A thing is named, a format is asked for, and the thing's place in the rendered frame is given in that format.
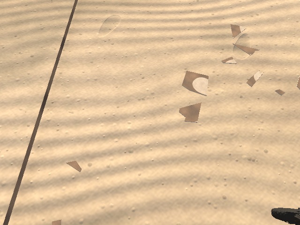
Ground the robot right hand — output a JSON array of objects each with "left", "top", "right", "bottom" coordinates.
[{"left": 271, "top": 207, "right": 300, "bottom": 225}]

